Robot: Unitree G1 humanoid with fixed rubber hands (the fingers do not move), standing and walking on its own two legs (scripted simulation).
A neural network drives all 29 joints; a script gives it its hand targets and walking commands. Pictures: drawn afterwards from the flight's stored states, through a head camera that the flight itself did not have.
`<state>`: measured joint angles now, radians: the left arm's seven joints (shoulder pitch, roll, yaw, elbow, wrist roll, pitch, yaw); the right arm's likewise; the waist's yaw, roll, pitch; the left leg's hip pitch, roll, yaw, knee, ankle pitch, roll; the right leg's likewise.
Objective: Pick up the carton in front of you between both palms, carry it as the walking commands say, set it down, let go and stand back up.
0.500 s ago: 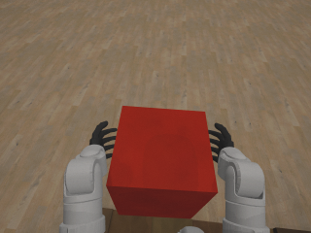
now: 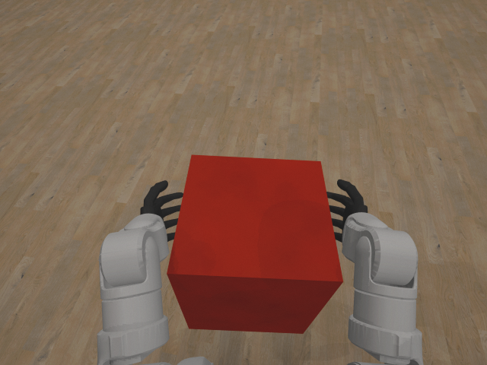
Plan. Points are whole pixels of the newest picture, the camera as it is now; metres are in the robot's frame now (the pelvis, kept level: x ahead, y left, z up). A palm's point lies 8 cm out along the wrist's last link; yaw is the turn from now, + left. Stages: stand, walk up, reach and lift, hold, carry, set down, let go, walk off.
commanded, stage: carry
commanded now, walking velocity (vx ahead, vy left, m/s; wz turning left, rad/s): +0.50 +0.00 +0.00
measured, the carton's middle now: (250, 250) +0.30 +0.00 +0.00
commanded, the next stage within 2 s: none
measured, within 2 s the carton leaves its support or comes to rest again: neither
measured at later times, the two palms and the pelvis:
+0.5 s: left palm (194, 95) +0.68 +0.14 +0.05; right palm (321, 96) +0.66 -0.16 +0.05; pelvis +0.35 +0.01 -0.04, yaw -2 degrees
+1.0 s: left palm (217, 25) +1.03 +0.10 +0.06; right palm (313, 21) +1.05 -0.20 +0.05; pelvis +0.67 -0.06 -0.03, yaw +0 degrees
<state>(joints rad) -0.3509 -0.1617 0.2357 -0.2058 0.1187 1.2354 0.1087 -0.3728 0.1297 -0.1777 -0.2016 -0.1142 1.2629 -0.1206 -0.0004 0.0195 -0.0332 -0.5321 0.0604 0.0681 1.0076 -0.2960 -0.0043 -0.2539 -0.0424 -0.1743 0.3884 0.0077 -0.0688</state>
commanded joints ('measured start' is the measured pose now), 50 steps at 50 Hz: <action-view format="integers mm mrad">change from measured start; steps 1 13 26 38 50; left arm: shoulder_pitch -458 -398 -838 -1146 -924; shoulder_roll -968 -801 -802 -882 -1030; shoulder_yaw -755 -861 -753 -564 -609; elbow -132 -226 102 349 42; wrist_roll -427 -462 -437 -476 -462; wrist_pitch -7 -23 -87 -64 1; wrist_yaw -289 -282 -199 -179 -231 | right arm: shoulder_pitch -459 -305 -872 -1124 -858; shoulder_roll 1041 834 853 935 1044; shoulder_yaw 759 761 744 520 540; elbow -122 -194 86 356 87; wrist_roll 391 381 527 522 352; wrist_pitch -47 -44 -116 -97 -45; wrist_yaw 228 271 261 232 176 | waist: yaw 26 -30 -36 17 46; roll -183 -50 32 80 -141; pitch -388 -342 -338 -454 -496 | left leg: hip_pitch -234 551 460 570 -244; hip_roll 2 -54 207 86 -7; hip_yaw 15 129 -189 85 -18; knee -38 -614 -755 -228 -36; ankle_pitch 105 545 125 772 -16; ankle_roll -2 63 265 81 -2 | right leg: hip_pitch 529 169 -477 101 602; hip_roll -222 -52 -81 77 -224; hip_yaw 210 -12 147 -34 291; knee -74 397 636 12 -30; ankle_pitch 506 352 -215 26 449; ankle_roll -50 44 45 -15 -103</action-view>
